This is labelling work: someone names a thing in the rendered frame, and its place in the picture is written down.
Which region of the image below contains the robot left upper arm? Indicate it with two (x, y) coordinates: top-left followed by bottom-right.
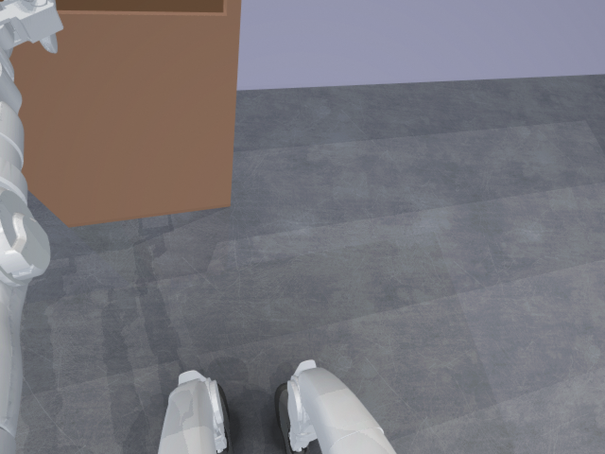
(0, 186), (50, 454)

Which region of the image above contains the robot left thigh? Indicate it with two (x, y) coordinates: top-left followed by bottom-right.
(158, 377), (223, 454)

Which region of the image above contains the robot left hand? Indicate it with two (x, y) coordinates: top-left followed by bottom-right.
(0, 0), (63, 58)

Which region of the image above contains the robot left forearm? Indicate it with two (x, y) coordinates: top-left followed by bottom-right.
(0, 46), (27, 206)

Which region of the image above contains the cabinet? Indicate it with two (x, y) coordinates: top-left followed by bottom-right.
(9, 0), (241, 228)

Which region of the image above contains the left robot shin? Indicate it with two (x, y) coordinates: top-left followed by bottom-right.
(168, 370), (227, 450)

